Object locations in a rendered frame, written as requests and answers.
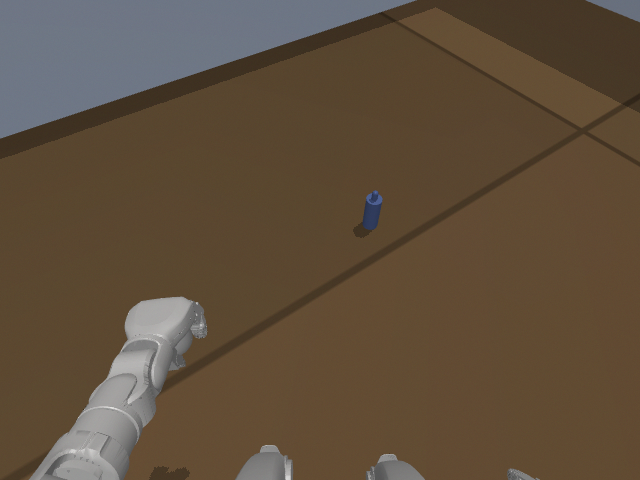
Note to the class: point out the left robot arm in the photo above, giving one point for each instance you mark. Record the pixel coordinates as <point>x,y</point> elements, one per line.
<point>99,444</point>

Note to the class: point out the left robot hand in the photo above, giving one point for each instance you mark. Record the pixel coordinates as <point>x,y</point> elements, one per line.
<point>169,318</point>

